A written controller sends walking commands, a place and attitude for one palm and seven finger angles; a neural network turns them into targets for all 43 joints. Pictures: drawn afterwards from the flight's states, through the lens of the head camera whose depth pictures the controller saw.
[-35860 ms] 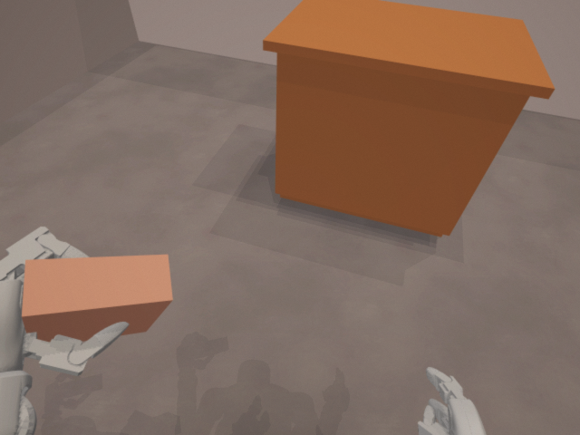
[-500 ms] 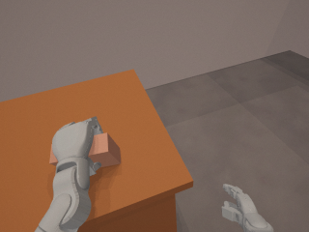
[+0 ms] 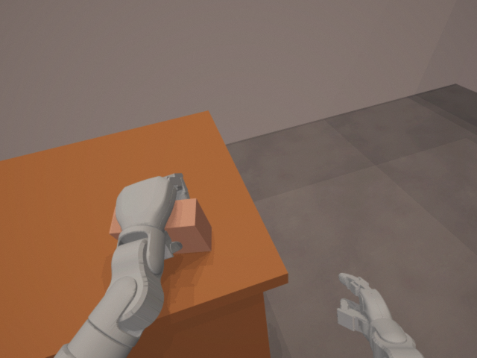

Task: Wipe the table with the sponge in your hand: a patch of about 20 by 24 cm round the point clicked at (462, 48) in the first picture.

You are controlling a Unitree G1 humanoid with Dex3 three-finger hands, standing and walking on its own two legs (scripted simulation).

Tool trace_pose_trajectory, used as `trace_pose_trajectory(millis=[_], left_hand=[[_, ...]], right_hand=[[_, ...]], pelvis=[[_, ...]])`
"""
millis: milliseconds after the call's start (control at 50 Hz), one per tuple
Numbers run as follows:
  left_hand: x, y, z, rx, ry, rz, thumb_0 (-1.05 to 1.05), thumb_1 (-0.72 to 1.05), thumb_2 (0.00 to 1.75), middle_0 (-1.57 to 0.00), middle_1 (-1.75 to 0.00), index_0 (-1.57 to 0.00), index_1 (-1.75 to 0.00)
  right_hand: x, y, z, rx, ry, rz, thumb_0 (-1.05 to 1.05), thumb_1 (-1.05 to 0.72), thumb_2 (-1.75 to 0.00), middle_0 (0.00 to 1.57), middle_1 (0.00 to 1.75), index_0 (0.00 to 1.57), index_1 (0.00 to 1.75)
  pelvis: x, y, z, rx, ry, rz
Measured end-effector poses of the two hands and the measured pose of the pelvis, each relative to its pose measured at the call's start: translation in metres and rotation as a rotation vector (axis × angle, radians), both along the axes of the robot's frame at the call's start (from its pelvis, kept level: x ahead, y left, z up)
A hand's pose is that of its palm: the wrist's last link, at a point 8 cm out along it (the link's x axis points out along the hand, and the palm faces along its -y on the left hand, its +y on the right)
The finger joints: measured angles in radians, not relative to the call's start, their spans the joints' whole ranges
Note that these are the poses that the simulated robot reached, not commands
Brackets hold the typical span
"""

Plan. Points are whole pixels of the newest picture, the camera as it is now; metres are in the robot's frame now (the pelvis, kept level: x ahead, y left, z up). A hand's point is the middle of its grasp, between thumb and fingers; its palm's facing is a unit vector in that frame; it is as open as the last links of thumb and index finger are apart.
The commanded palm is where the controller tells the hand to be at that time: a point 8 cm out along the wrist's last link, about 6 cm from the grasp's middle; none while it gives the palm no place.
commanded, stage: slide across to the third lane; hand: left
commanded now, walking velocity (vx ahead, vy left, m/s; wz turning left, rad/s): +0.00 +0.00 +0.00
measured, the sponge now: (169, 234) +0.30 +0.17 +0.08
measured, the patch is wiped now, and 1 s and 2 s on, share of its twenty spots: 0.85 0.85 0.95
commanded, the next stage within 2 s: wipe forward along the third lane in 0.02 s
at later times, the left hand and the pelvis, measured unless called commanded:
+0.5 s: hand (178, 209) +0.32 +0.15 +0.13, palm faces +0.12 -0.17 -0.98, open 9.3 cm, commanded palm +0.29 +0.16 +0.16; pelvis -0.01 -0.01 +0.00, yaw -1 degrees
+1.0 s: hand (182, 188) +0.37 +0.16 +0.13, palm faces +0.01 -0.08 -1.00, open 9.4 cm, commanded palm +0.34 +0.18 +0.15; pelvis -0.02 -0.02 +0.00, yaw -1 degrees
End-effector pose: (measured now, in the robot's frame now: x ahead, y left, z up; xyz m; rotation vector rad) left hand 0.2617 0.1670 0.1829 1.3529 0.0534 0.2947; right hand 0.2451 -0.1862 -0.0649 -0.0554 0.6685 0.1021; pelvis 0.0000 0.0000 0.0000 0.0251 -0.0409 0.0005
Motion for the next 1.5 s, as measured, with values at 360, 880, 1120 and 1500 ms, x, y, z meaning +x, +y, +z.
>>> trace_pose_trajectory(millis=[360, 880, 1120, 1500], left_hand=[[0.020, -0.014, -0.004, 0.000, 0.048, -0.001, 0.01, -0.48, 1.08, -0.75, -1.43, -0.87, -1.34], [0.075, -0.014, 0.000, 0.098, 0.164, 0.094, 0.00, -0.55, 1.09, -0.83, -1.33, -0.88, -1.38], [0.091, -0.009, 0.000, 0.104, 0.192, 0.083, 0.00, -0.55, 1.10, -0.84, -1.33, -0.89, -1.38], [0.128, 0.001, 0.003, 0.152, 0.245, 0.103, 0.00, -0.56, 1.10, -0.83, -1.31, -0.88, -1.40]], right_hand=[[-0.025, -0.028, -0.012, -0.036, 0.060, -0.066, 0.01, -0.91, -0.90, 0.20, 0.30, 0.19, 0.30], [-0.076, -0.066, -0.031, -0.100, 0.140, -0.177, 0.01, -0.91, -0.90, 0.20, 0.30, 0.20, 0.30], [-0.099, -0.079, -0.043, -0.121, 0.203, -0.206, 0.01, -0.91, -0.90, 0.20, 0.30, 0.20, 0.30], [-0.120, -0.091, -0.055, -0.145, 0.283, -0.231, 0.01, -0.91, -0.90, 0.20, 0.30, 0.20, 0.30]], pelvis=[[-0.007, -0.011, 0.000, 0.006, 0.003, -0.010], [-0.018, -0.019, 0.000, 0.009, 0.045, -0.020], [-0.017, -0.024, -0.001, 0.011, 0.068, -0.019], [-0.017, -0.031, -0.002, 0.009, 0.121, -0.005]])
